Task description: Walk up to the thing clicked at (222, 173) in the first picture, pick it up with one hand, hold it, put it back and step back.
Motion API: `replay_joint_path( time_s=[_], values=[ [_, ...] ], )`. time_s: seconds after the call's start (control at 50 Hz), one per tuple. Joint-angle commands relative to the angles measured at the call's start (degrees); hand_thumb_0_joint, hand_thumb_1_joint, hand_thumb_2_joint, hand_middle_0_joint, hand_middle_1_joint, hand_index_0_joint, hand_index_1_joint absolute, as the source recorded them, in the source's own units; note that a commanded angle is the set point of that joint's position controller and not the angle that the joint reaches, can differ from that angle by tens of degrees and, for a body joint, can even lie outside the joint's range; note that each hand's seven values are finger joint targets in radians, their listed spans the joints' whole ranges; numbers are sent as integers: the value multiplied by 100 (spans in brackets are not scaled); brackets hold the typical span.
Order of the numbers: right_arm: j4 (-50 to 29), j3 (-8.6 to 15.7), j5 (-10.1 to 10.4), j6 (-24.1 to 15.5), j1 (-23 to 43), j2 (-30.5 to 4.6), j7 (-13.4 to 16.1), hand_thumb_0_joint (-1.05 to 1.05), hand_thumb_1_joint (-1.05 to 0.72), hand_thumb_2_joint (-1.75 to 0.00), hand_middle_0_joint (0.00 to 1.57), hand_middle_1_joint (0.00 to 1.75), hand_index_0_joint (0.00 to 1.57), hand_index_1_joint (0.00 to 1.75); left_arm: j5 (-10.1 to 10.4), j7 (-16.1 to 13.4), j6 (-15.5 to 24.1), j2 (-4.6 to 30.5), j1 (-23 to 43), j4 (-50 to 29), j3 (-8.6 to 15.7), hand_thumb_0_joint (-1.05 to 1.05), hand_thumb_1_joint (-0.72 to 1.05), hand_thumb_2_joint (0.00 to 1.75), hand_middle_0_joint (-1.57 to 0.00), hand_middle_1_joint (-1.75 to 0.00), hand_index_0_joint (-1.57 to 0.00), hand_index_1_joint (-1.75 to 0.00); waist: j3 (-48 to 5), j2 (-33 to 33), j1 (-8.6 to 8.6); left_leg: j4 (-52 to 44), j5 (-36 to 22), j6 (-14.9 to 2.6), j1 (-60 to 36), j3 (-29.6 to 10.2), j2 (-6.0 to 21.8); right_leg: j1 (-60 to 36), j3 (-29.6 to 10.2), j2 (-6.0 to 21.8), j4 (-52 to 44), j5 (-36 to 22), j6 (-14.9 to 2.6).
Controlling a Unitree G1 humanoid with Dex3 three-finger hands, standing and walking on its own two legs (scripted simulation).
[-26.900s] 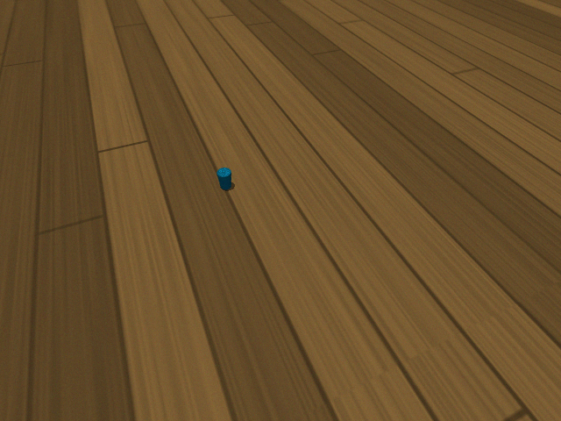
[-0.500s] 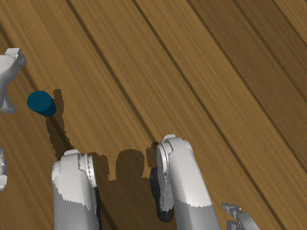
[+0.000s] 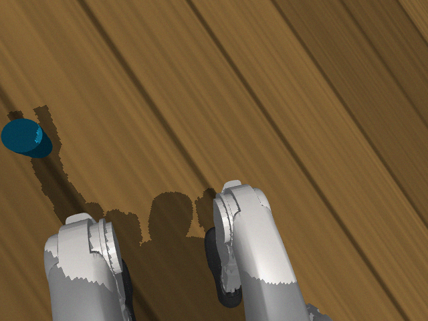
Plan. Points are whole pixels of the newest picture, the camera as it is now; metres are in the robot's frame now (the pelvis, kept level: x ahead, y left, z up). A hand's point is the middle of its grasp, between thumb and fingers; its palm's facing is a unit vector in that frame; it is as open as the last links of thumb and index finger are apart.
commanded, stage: home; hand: left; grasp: from above
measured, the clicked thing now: (31, 141) +0.50 +0.29 -0.29
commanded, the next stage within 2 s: none
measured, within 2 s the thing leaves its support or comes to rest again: neither
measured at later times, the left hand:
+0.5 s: hand out of the picture +0.34 +0.28 +0.06, palm faces -0.25 -0.66 -0.71, open 7.7 cm
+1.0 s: hand out of the picture +0.25 +0.21 +0.26, palm faces +0.16 -0.95 -0.26, open 7.4 cm
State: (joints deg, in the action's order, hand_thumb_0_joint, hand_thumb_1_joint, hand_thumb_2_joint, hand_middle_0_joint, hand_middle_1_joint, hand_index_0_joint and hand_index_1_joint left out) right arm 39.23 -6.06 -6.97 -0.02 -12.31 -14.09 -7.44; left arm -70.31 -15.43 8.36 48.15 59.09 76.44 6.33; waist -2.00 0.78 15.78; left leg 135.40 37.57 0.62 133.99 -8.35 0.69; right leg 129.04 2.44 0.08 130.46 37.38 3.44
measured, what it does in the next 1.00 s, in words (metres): rises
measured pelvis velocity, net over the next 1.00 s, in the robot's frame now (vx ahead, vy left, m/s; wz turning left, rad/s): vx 0.06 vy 0.00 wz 0.13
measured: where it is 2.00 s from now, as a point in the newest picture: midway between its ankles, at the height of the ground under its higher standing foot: (176, 297)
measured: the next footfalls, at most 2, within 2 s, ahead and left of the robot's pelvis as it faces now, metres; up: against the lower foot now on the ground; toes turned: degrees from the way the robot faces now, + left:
none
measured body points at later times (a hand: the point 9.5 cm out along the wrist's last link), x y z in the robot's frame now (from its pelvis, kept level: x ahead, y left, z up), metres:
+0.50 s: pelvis +0.01 +0.00 +0.17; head +0.18 +0.05 +0.58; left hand +0.35 +0.31 +0.11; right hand +0.21 -0.25 +0.06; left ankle +0.08 +0.13 -0.31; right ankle +0.10 -0.14 -0.31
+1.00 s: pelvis +0.06 +0.00 +0.34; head +0.13 +0.02 +0.78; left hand +0.24 +0.26 +0.28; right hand +0.25 -0.22 +0.25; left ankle +0.08 +0.13 -0.31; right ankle +0.10 -0.14 -0.31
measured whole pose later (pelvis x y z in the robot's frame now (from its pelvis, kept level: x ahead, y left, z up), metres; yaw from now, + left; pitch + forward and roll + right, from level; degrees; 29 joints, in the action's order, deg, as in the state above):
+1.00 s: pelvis +0.06 +0.00 +0.34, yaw +8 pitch +17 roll -3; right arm 31.3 -3.0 1.7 -8.0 -13.9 -11.6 8.6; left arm 1.9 -4.9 -23.9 14.3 -17.1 1.5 3.0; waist -9.4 2.2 4.1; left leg 69.2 30.3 1.4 56.0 -3.8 2.9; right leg 52.7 3.3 1.0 65.5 29.6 1.3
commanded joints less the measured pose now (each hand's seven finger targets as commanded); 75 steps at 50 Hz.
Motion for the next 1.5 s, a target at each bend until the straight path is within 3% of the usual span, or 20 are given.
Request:
replay_joint_path(
  time_s=[0.0, 0.1, 0.18, 0.24, 0.28, 0.34, 0.38, 0.42, 0.44, 0.46, 0.54, 0.72, 0.82, 0.88, 1.0, 1.08, 1.16, 1.28, 1.36, 1.48],
  values=[
    [-170, 789, 191, 94, -1370, -1655, 118, 0, -89, -90, 20, 30, 20, 30, 505, 325, -221, 1417, 1261, -1590, 174, 0, -4, 82, -21, -52, -20, -54, -4869, 1906, -330, -1806, -1214, -205, -3771, 659, -99, -2715, 530, -146, -1686, -1339, -550],
    [-522, 1026, 402, 255, -1158, -1529, 128, 0, -90, -90, 20, 30, 20, 30, 1435, 900, -359, 982, 92, -3247, 306, 0, 36, 78, -19, -34, -18, -34, -5304, 1793, -737, -2442, -1470, -182, -4409, 544, -74, -3280, 426, -111, -2099, -1440, -550],
    [-641, 1072, 554, 304, -809, -1392, 240, 0, -90, -90, 20, 30, 20, 30, 2370, 1195, -621, 421, -819, -4110, 307, 0, 68, 82, -19, -28, -19, -28, -4673, 1248, -814, -2933, -1164, -229, -4461, 403, -50, -3418, 372, -123, -2605, -1276, -525],
    [-752, 1132, 625, 264, -561, -1295, 306, 0, -90, -90, 20, 30, 20, 30, 2915, 1398, -808, -124, -1582, -4664, 104, 0, 90, 90, -20, -30, -20, -30, -4407, 1202, -915, -3421, -1035, -209, -4902, 293, 22, -3525, 327, -92, -2896, -1159, -511],
    [-857, 1164, 670, 242, -433, -1281, 367, 0, -90, -90, 20, 30, 20, 30, 3250, 1409, -915, -154, -1772, -5300, 183, 0, 90, 90, -20, -30, -20, -30, -4413, 1159, -980, -3679, -854, -216, -5114, 315, 50, -3838, 283, -78, -3195, -1074, -503],
    [-974, 1133, 731, 141, -196, -1194, 471, 0, -90, -90, 20, 30, 20, 30, 3704, 1418, -1083, -617, -2342, -5696, 6, 0, 90, 90, -20, -30, -20, -30, -4025, 1063, -977, -4191, -495, -195, -5427, 263, 92, -4071, 262, -64, -3577, -853, -486],
    [-1012, 1124, 771, 54, -82, -1164, 561, 0, -90, -90, 20, 30, 20, 30, 3962, 1348, -1199, -607, -2655, -6020, 133, 0, 90, 90, -20, -30, -20, -30, -4102, 1041, -1041, -4402, -575, -183, -5734, 309, 77, -4427, 205, -43, -3855, -897, -482],
    [-1102, 1105, 800, -39, 50, -1074, 624, 0, -90, -90, 20, 30, 20, 30, 4222, 1326, -1341, -1011, -3080, -6271, -85, 0, 90, 90, -20, -30, -20, -30, -4046, 963, -994, -4564, -785, -173, -5990, 374, 67, -4726, 164, -44, -4107, -1050, -476],
    [-1122, 1107, 821, -93, 74, -1066, 671, 0, -90, -90, 20, 30, 20, 30, 4381, 1294, -1401, -998, -3111, -6580, 7, 0, 90, 90, -20, -30, -20, -30, -4149, 970, -1047, -4676, -855, -170, -6183, 376, 56, -4914, 134, -24, -4235, -1106, -475],
    [-1134, 1082, 841, -148, 154, -1056, 721, 0, -90, -90, 20, 30, 20, 30, 4521, 1255, -1496, -1006, -3375, -6482, 87, 0, 90, 91, -20, -30, -20, -30, -4006, 938, -1076, -4852, -775, -152, -6325, 318, 66, -4982, 137, -20, -4336, -1034, -469],
    [-1199, 1007, 887, -370, 414, -926, 897, 0, -90, -90, 20, 30, 20, 30, 5103, 1176, -1800, -1570, -4240, -6699, -106, 0, 90, 90, -20, -30, -20, -30, -3311, 671, -1011, -5374, -415, -165, -6543, 325, 52, -5439, 51, -28, -4994, -749, -446],
    [-1496, 801, 934, -736, 476, -677, 1249, 0, -90, -90, 20, 30, 20, 30, 6403, 1009, -2433, -1988, -5640, -7788, 16, 0, 90, 90, -20, -30, -20, -30, -2862, 550, -1108, -6615, -508, -156, -7773, 334, 28, -6965, -93, -37, -6355, -839, -416],
    [-1495, 669, 909, -922, 197, -535, 1518, 0, -90, -90, 20, 30, 20, 30, 6815, 970, -2758, -2430, -6471, -8152, -65, 0, 90, 90, -20, -30, -20, -30, -2537, 515, -1080, -7170, -1346, -133, -8471, 427, 38, -7828, -61, -55, -6952, -1550, -403],
    [-1526, 619, 895, -1037, 93, -510, 1648, 0, -90, -90, 20, 30, 20, 30, 7075, 979, -2911, -2623, -6962, -8427, 12, 0, 90, 90, -20, -30, -20, -30, -2313, 588, -1190, -7635, -1550, -82, -8959, 334, 61, -8178, 13, -64, -7250, -1704, -394],
    [-1747, 589, 865, -1244, -94, -430, 1829, 0, -90, -90, 20, 30, 20, 30, 7394, 1058, -3185, -2931, -8065, -9085, -20, 0, 90, 90, -20, -30, -20, -30, -1901, 428, -1255, -8189, -2082, -99, -9519, 556, -9, -9091, 104, -117, -8011, -2145, -371],
    [-1840, 608, 834, -1347, -131, -435, 1886, 0, -90, -90, 20, 30, 20, 30, 7413, 1143, -3280, -2987, -8548, -9381, -49, 0, 90, 90, -20, -30, -20, -30, -1601, 277, -1284, -8335, -2571, -123, -9757, 606, -37, -9364, 173, -130, -8249, -2555, -351],
    [-1865, 670, 794, -1440, -133, -452, 1901, 0, -90, -90, 20, 30, 20, 30, 7371, 1248, -3309, -3014, -8832, -9497, -70, 0, 90, 90, -20, -30, -20, -30, -1393, 105, -1282, -8485, -2549, -157, -9873, 653, -66, -9486, 203, -129, -8464, -2539, -319],
    [-1816, 709, 741, -1576, -49, -531, 1878, 0, -90, -90, 20, 30, 20, 30, 7307, 1383, -3260, -2979, -8564, -9406, -114, 0, 90, 90, -20, -30, -20, -30, -961, 146, -1245, -8702, -2041, -154, -9893, 656, -77, -9349, 212, -110, -8602, -2038, -306],
    [-1808, 721, 734, -1648, 2, -525, 1870, 0, -90, -90, 20, 30, 20, 30, 7284, 1393, -3202, -2941, -8571, -9470, -45, 0, 89, 90, -20, -30, -20, -30, -1061, 181, -1337, -8708, -2052, -138, -9962, 678, -101, -9440, 213, -92, -8604, -2034, -294],
    [-1768, 725, 710, -1684, -12, -529, 1856, 0, -90, -90, 20, 30, 20, 30, 7257, 1371, -3148, -2968, -8616, -9561, -124, 0, 90, 90, -20, -30, -20, -30, -1341, 178, -1305, -8614, -2428, -130, -10110, 650, -95, -9592, 193, -90, -8504, -2427, -298]
  ],
)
